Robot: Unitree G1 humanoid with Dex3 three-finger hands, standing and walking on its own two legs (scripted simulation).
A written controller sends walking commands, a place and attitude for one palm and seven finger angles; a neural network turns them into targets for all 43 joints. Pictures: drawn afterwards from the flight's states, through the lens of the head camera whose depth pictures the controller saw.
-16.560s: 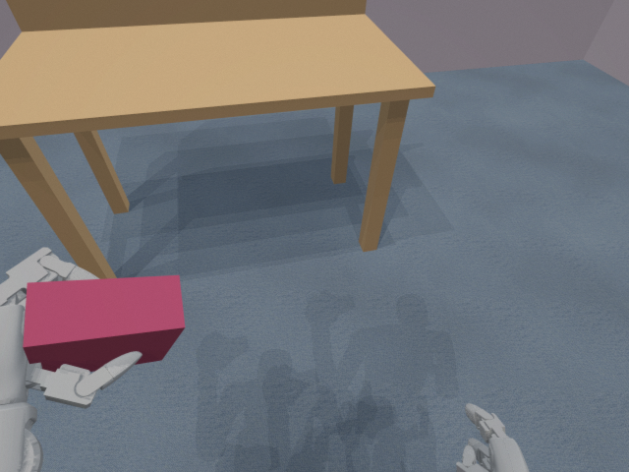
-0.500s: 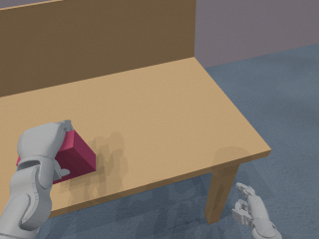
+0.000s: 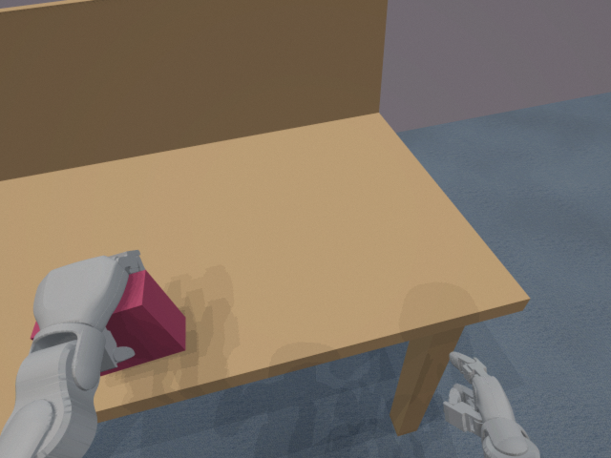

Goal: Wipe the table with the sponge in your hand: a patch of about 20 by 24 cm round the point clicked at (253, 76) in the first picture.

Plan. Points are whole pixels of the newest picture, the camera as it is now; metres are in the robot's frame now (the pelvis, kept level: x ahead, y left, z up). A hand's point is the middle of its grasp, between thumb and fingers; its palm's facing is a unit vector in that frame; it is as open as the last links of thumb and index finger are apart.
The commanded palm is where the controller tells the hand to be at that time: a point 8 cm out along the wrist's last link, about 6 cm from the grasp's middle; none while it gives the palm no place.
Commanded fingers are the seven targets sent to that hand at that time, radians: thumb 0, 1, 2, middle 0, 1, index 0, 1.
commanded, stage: move the sponge above the wiping area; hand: left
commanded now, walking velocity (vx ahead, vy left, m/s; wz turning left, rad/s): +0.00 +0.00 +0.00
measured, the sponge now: (126, 333) +0.21 +0.29 +0.06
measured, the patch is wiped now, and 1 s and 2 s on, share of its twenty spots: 0.00 0.00 0.00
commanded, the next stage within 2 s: lower the sponge onto the table in 0.90 s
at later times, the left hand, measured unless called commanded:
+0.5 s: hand (120, 313) +0.22 +0.27 +0.11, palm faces +0.07 -0.09 -0.99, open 9.6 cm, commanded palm +0.18 +0.27 +0.18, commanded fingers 0.00 0.10 1.30 -1.20 -1.60 -1.20 -1.60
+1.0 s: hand (117, 312) +0.21 +0.27 +0.12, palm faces +0.06 -0.07 -1.00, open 9.6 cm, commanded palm +0.19 +0.27 +0.18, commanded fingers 0.00 0.10 1.30 -1.20 -1.60 -1.20 -1.60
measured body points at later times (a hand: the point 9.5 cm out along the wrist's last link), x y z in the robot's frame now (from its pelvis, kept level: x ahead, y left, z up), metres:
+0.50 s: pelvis -0.01 -0.01 +0.00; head -0.03 -0.05 +0.45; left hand +0.21 +0.28 +0.16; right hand +0.24 -0.19 -0.08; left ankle -0.05 +0.09 -0.74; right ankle +0.04 -0.11 -0.74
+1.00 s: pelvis -0.01 -0.02 +0.00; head -0.03 -0.07 +0.45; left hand +0.21 +0.27 +0.17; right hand +0.24 -0.22 -0.09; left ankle -0.05 +0.09 -0.74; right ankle +0.04 -0.11 -0.74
